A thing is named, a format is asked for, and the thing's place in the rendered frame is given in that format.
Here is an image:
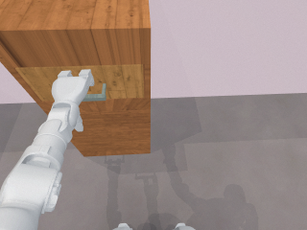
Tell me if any robot right shin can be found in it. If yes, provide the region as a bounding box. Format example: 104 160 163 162
175 222 185 229

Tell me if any left robot forearm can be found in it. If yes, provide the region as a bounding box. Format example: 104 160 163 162
0 100 80 205

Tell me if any robot shin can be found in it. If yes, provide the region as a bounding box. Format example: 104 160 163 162
118 223 129 227
175 222 185 229

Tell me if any left robot hand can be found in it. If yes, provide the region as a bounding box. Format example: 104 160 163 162
51 69 95 132

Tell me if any drawer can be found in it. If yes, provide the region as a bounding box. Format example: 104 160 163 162
15 64 145 102

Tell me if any left robot upper arm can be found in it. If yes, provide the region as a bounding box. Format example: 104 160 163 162
0 163 62 230

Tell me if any cabinet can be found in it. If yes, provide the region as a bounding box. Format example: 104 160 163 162
0 0 152 157

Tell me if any robot left shin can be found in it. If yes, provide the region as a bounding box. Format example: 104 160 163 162
118 223 129 227

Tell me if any handle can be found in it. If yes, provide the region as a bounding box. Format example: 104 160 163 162
82 83 106 102

